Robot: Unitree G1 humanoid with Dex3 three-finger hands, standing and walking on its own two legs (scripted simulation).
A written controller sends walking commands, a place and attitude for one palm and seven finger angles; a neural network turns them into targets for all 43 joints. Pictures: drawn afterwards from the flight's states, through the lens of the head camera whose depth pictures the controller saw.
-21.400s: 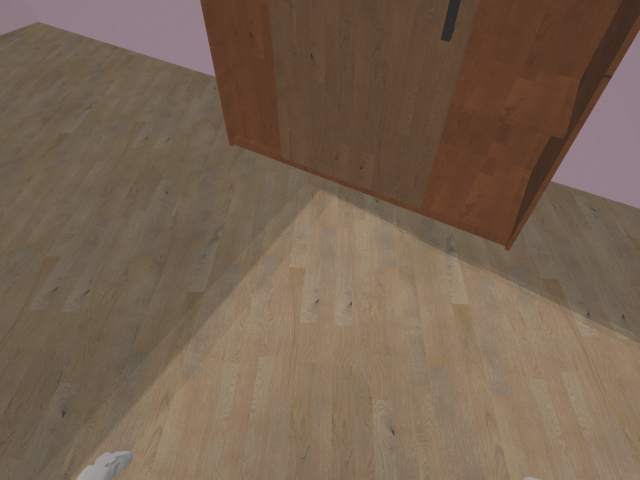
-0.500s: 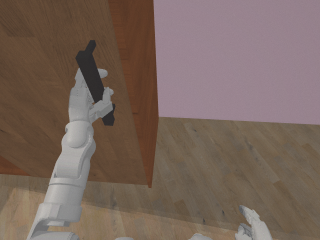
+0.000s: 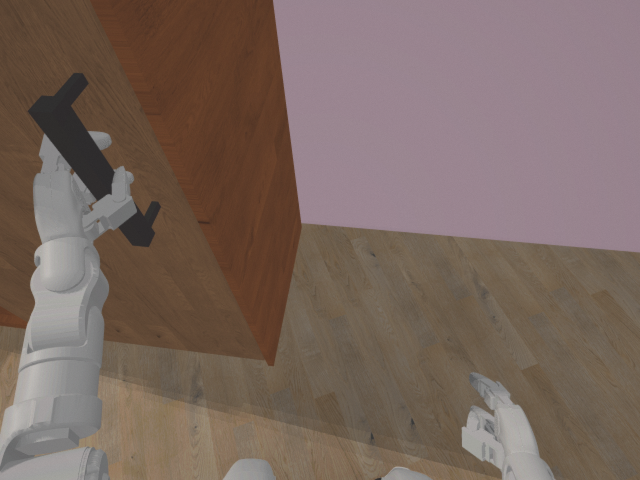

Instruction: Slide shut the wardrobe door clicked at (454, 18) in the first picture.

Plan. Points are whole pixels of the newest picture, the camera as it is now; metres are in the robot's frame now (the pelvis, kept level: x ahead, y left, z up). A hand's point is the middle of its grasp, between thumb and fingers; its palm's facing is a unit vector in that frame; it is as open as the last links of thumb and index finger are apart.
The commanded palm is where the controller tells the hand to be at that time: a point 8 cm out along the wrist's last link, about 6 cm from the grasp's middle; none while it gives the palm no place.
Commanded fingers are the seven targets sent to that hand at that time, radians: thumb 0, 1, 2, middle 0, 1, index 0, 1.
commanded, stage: stop walking and hold the door there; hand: left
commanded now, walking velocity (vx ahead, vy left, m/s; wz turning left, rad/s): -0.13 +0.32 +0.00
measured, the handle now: (113, 171) +0.42 +0.31 +0.13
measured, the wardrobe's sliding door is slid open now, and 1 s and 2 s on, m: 0.00 0.00 0.00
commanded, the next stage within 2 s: none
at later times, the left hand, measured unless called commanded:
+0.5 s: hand (119, 197) +0.37 +0.28 +0.14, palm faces +0.43 -0.88 -0.20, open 6.3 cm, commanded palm +0.33 +0.31 +0.13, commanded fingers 0.00 0.90 0.90 -0.45 -1.40 -0.45 -1.40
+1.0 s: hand (116, 198) +0.37 +0.28 +0.14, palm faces +0.35 -0.91 -0.22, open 6.0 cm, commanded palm +0.33 +0.31 +0.13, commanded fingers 0.00 0.90 0.90 -0.45 -1.40 -0.45 -1.40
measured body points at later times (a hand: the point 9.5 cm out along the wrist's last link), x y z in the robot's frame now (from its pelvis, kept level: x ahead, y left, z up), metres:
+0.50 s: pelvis +0.01 +0.01 +0.01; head -0.02 +0.00 +0.46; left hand +0.34 +0.32 +0.15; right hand +0.13 -0.27 -0.08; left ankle +0.01 +0.10 -0.72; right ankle +0.04 -0.11 -0.72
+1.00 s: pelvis +0.01 +0.04 +0.01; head -0.03 +0.02 +0.46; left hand +0.35 +0.33 +0.15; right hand +0.12 -0.23 -0.09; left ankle +0.01 +0.10 -0.72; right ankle +0.04 -0.11 -0.72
